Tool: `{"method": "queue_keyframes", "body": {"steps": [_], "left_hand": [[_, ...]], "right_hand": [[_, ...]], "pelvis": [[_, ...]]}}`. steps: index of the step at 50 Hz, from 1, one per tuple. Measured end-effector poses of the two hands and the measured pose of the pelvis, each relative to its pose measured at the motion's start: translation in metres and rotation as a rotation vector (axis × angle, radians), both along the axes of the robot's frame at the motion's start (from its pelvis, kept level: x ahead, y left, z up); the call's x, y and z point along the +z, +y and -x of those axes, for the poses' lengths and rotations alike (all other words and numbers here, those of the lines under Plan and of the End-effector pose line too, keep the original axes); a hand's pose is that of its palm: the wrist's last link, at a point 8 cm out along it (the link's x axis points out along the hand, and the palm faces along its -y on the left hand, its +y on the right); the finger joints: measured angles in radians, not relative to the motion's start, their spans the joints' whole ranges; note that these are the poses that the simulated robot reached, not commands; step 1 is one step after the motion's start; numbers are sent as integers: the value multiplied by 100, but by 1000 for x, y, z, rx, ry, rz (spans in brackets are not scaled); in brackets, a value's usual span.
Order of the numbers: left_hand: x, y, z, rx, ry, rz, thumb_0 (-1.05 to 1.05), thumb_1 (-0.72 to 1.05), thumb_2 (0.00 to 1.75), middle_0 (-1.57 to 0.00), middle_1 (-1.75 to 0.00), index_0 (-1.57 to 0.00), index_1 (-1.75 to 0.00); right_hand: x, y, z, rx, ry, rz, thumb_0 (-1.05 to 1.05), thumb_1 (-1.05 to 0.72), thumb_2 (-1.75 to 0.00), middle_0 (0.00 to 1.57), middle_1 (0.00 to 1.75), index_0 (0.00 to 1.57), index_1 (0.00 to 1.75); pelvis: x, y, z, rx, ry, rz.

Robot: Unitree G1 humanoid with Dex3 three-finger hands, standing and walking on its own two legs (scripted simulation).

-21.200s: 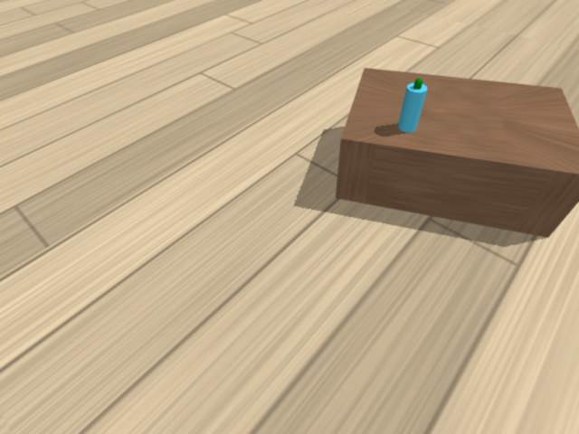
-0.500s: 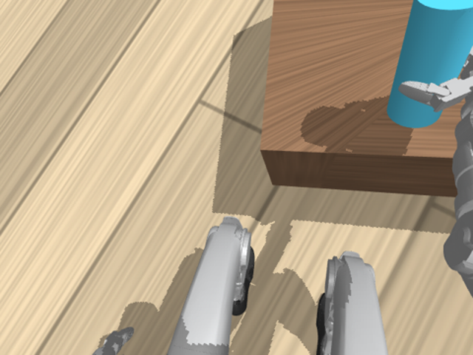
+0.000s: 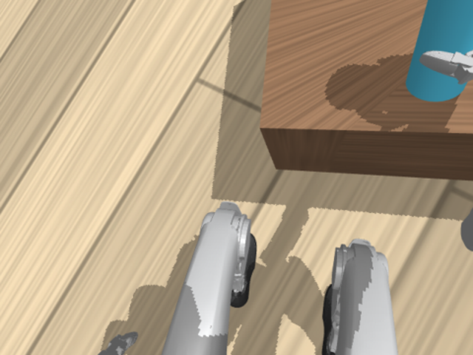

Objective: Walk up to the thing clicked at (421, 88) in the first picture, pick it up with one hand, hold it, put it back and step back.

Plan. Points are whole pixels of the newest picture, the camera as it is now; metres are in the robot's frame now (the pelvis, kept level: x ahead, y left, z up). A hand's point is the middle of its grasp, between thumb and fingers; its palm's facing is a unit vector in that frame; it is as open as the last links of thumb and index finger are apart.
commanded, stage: loosen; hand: right
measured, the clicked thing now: (461, 14) +0.60 -0.14 +0.01
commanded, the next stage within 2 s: open in 0.16 s
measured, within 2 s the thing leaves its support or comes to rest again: rests again in 1.80 s
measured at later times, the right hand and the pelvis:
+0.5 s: hand out of the picture +0.62 -0.16 +0.03, palm faces +0.05 +1.00 -0.01, open 12.2 cm; pelvis -0.01 +0.00 -0.02, yaw +1 degrees
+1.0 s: hand out of the picture +0.63 -0.21 +0.06, palm faces +0.13 +0.99 -0.06, open 16.3 cm; pelvis -0.01 -0.01 -0.01, yaw +2 degrees
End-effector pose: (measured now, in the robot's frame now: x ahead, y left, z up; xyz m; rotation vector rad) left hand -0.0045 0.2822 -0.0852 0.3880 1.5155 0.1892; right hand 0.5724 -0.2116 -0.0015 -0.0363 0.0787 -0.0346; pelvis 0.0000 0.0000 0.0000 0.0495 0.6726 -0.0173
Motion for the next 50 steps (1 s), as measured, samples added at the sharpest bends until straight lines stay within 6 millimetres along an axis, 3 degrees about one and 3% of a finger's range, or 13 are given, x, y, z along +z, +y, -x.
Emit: {"method": "queue_keyframes", "body": {"steps": [7,15,23,32,39,44,50], "left_hand": [[-13,1,5,-3,8,2,0,88,89,-20,-29,-20,-30],[-12,1,9,3,-1,-9,0,91,87,-19,-29,-21,-28],[-8,0,18,10,14,-29,0,90,88,-19,-29,-20,-28],[-17,-18,32,36,67,26,0,89,88,-19,-29,-20,-29],[-20,-25,29,44,55,43,0,88,88,-20,-29,-20,-29],[-17,-22,25,46,34,24,0,88,89,-20,-29,-20,-29],[-3,-16,25,59,31,-11,0,88,89,-20,-29,-20,-29]], "right_hand": [[1,-5,-5,-5,1,29,-4,61,-89,77,118,67,109],[5,-2,-6,-1,13,-5,-4,61,-71,90,99,85,92],[34,0,-19,-10,-72,-33,-3,61,-44,91,74,91,72],[24,-4,-23,-9,-56,4,-1,61,-30,76,55,77,55],[21,-8,-21,-11,-46,-1,-1,57,-26,60,45,61,45],[31,-19,-24,-38,-63,6,-1,56,-20,47,35,48,35],[60,-52,-31,-93,-74,28,-2,59,-13,33,24,34,24]], "pelvis": [[-12,0,8,-6,-2,-3],[-15,0,12,-7,-13,-7],[-17,-3,13,-5,-13,-15],[-23,-5,15,-5,-11,-21],[-23,-5,16,-7,-11,-25],[-21,-5,16,-3,-11,-31],[-12,-6,15,6,-10,-33]]}}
